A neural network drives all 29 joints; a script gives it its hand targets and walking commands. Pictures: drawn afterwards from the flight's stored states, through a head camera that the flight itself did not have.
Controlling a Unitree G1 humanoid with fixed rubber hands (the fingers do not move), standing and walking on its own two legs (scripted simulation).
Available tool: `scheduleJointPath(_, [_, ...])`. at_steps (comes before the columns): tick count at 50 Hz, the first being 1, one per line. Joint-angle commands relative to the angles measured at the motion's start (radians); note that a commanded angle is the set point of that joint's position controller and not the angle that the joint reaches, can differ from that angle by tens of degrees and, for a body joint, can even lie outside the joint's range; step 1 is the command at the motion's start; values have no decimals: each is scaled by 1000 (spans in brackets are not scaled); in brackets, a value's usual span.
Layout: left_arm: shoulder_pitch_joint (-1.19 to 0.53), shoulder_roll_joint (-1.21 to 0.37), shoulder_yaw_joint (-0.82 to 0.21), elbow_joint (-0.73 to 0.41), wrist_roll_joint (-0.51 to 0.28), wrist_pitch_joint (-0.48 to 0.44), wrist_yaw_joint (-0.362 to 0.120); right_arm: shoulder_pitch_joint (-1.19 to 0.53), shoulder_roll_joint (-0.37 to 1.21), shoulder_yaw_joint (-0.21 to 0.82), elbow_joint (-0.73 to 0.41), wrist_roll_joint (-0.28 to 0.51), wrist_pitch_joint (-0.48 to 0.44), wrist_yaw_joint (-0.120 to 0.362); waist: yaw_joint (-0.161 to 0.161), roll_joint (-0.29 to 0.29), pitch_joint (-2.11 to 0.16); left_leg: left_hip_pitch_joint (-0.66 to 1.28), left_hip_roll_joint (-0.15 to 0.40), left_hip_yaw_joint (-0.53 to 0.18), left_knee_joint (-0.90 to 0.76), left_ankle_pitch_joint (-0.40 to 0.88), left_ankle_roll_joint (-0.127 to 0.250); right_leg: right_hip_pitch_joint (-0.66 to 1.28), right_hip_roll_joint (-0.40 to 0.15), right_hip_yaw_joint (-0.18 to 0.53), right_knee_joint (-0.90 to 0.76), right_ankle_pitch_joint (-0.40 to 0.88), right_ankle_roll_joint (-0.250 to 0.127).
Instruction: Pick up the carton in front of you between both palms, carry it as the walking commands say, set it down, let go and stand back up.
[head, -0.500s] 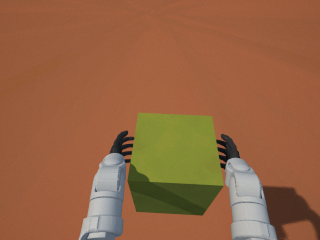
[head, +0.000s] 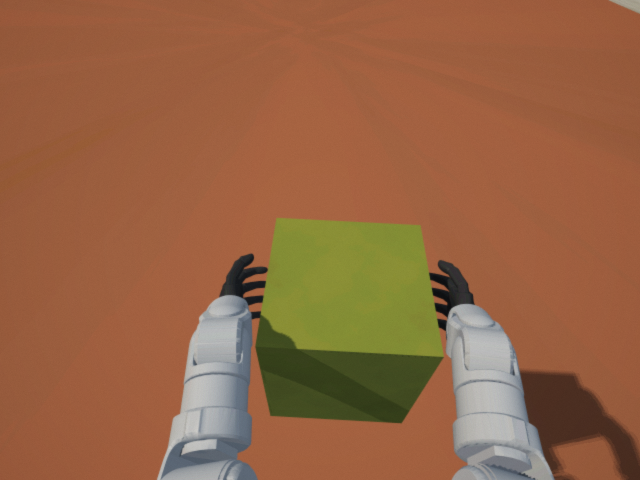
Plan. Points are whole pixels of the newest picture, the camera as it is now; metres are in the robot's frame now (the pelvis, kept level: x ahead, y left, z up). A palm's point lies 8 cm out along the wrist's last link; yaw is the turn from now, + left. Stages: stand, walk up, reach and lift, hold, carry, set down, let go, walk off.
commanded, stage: set down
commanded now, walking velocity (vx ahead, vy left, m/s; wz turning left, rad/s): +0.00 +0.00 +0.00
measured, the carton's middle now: (341, 325) +0.33 +0.00 -0.04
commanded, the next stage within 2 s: none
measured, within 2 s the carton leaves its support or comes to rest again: neither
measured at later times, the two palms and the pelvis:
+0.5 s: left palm (237, 347) +0.35 +0.17 -0.16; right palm (403, 340) +0.37 -0.12 -0.15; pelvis -0.03 -0.03 -0.07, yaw +1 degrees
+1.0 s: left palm (237, 354) +0.40 +0.20 -0.29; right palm (376, 346) +0.43 -0.10 -0.28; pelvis -0.05 -0.03 -0.20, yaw -1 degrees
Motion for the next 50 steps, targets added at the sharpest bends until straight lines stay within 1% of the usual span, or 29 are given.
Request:
scheduleJointPath(1, [-582, -896, -416, 103, -204, -70, -248, -629, 851, 416, 96, 175, -63, 254, 11, 79, -193, 348, -34, -170, -21, -183, -37, -383, 114, -9, -77, -107, -52])
scheduleJointPath(4, [-651, -814, -276, 198, -119, -110, -236, -700, 811, 291, 190, 91, -103, 227, 23, 55, -148, 293, -39, -166, 27, -227, -28, -453, 117, -14, -21, -140, -50])
scheduleJointPath(6, [-672, -747, -193, 235, -64, -143, -223, -710, 770, 207, 237, 36, -132, 199, 29, 44, -135, 253, -47, -155, 64, -220, -25, -494, 122, -17, 14, -143, -47])
scheduleJointPath(9, [-680, -623, -94, 255, 3, -201, -209, -686, 686, 97, 278, -28, -183, 155, 33, 38, -138, 156, -64, -129, 133, -155, -22, -563, 133, -22, 66, -124, -40])
scheduleJointPath(10, [-676, -586, -74, 256, 18, -223, -206, -677, 660, 73, 281, -40, -204, 142, 33, 38, -147, 119, -69, -120, 159, -124, -21, -590, 138, -24, 86, -112, -36])
scheduleJointPath(12, [-671, -540, -66, 259, 28, -275, -204, -670, 630, 61, 277, -44, -253, 123, 32, 41, -190, 49, -77, -108, 213, -49, -19, -641, 148, -27, 126, -74, -25])
scheduleJointPath(15, [-671, -558, -130, 265, 1, -369, -212, -676, 655, 126, 258, -5, -345, 111, 28, 56, -307, -4, -82, -109, 295, 95, -19, -720, 164, -34, 187, -2, -6])
scheduleJointPath(17, [-696, -600, -190, 275, -23, -438, -222, -698, 700, 199, 251, 33, -411, 108, 27, 59, -431, -23, -86, -115, 370, 199, -20, -789, 177, -41, 242, 40, 7])
scheduleJointPath(19, [-742, -647, -273, 269, -57, -497, -230, -732, 754, 299, 236, 83, -469, 104, 33, 63, -594, -24, -90, -120, 450, 299, -24, -853, 190, -47, 303, 88, 19])
scheduleJointPath(21, [-790, -678, -354, 240, -97, -535, -236, -779, 795, 406, 195, 141, -509, 93, 48, 66, -783, -13, -94, -119, 527, 398, -27, -910, 198, -53, 365, 144, 33])
scheduleJointPath(23, [-831, -686, -423, 191, -137, -553, -236, -823, 811, 506, 134, 198, -530, 76, 69, 75, -978, 22, -92, -119, 593, 527, -22, -989, 202, -62, 427, 187, 57])
scheduleJointPath(25, [-845, -675, -458, 150, -160, -555, -231, -836, 798, 567, 98, 233, -536, 57, 85, 90, -1117, 72, -85, -125, 657, 637, -21, -1116, 206, -74, 475, 180, 75])
scheduleJointPath(26, [-840, -666, -463, 138, -165, -551, -229, -837, 792, 587, 86, 242, -534, 49, 94, 92, -1159, 64, -85, -122, 681, 647, -25, -1147, 209, -75, 491, 171, 74])
scheduleJointPath(27, [-841, -657, -458, 132, -167, -545, -232, -844, 789, 592, 81, 244, -529, 45, 99, 85, -1178, 11, -89, -112, 700, 612, -32, -1151, 213, -72, 506, 162, 69])
scheduleJointPath(28, [-838, -651, -449, 136, -167, -537, -238, -854, 797, 595, 79, 244, -521, 42, 109, 72, -1180, -77, -97, -96, 710, 541, -39, -1125, 216, -68, 523, 160, 61])
scheduleJointPath(30, [-845, -650, -427, 172, -166, -514, -262, -875, 822, 573, 97, 236, -492, 49, 110, 35, -1125, -290, -113, -69, 722, 368, -39, -1096, 217, -67, 560, 129, 55])
scheduleJointPath(32, [-866, -654, -397, 223, -153, -481, -292, -900, 843, 532, 132, 221, -452, 67, 108, 12, -1030, -451, -118, -58, 733, 228, -32, -1144, 216, -73, 585, 45, 56])
scheduleJointPath(35, [-907, -668, -348, 282, -128, -428, -324, -945, 851, 470, 181, 199, -396, 95, 107, 10, -945, -582, -116, -46, 760, 109, -28, -1244, 218, -87, 623, -57, 49])
scheduleJointPath(37, [-936, -669, -320, 306, -116, -403, -336, -984, 847, 436, 203, 191, -374, 109, 110, 18, -938, -637, -115, -42, 789, 81, -29, -1306, 221, -94, 658, -86, 45])
scheduleJointPath(41, [-997, -672, -302, 325, -117, -387, -336, -1051, 834, 405, 226, 196, -365, 116, 112, 38, -997, -698, -113, -39, 862, 101, -35, -1406, 232, -107, 741, -85, 43])
scheduleJointPath(46, [-1080, -664, -326, 317, -148, -389, -317, -1141, 805, 420, 223, 229, -374, 104, 118, 60, -1117, -728, -112, -37, 958, 138, -46, -1508, 248, -124, 846, -87, 44])
scheduleJointPath(50, [-1144, -648, -347, 299, -179, -385, -297, -1216, 781, 440, 213, 261, -374, 93, 131, 71, -1205, -736, -112, -36, 1025, 150, -55, -1577, 259, -137, 926, -102, 44])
